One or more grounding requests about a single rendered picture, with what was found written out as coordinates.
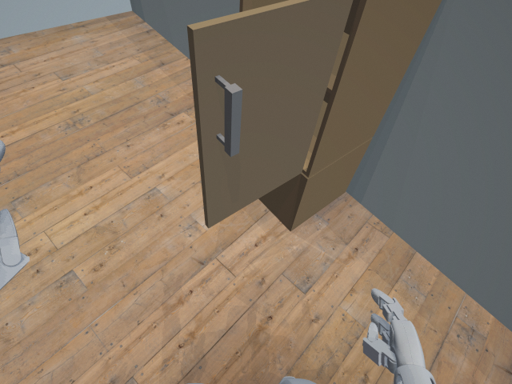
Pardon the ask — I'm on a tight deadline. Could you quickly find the robot left hand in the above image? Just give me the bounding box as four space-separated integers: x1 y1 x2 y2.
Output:
0 140 30 290

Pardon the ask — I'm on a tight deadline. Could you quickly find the handle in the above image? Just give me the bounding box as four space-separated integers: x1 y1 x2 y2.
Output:
215 75 242 157

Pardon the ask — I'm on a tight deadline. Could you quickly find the cupboard door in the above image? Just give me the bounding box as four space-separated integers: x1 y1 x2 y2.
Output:
187 0 353 229

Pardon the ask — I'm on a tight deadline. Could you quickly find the robot right hand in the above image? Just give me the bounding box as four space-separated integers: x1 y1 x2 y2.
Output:
363 288 426 374

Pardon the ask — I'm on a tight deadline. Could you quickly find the right robot forearm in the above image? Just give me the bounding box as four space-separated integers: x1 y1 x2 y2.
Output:
394 365 436 384

